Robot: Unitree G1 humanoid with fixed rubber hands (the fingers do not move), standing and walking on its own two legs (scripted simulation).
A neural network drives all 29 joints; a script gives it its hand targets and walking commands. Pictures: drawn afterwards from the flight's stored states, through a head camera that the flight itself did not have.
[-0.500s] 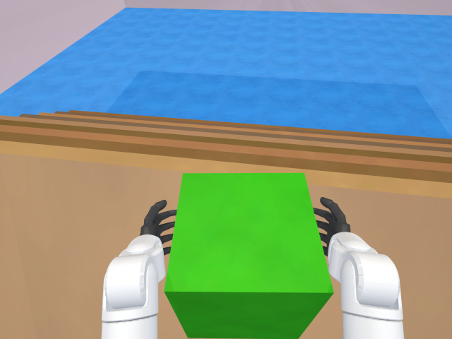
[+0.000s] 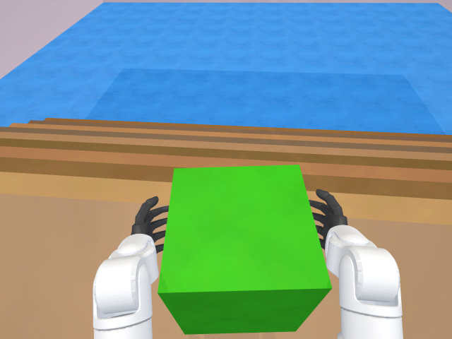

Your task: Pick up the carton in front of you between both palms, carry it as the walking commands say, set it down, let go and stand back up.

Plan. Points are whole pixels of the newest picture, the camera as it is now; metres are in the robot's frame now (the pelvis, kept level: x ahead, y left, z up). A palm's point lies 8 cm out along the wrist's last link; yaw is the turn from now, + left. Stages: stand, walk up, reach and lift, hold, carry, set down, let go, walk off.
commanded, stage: carry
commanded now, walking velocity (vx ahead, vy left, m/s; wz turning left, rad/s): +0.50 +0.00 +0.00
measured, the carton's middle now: (238, 254) +0.27 -0.01 +0.02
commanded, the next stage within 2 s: none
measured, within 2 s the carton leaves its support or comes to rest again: neither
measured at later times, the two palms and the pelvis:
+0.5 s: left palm (160, 110) +0.60 +0.15 +0.11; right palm (288, 104) +0.59 -0.15 +0.11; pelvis +0.33 +0.00 +0.00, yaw -1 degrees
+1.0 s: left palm (167, 39) +0.99 +0.16 +0.12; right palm (257, 34) +1.00 -0.14 +0.12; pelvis +0.63 +0.01 +0.00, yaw +1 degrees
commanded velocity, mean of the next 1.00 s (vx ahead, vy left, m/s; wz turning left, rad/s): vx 0.49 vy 0.00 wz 0.00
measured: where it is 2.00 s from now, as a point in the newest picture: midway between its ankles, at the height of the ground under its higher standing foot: (219, 210)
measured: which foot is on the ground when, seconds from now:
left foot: down 0.00-0.04, up 0.06-0.50, down 0.52-1.00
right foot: down 0.00-0.56, up 0.58-1.00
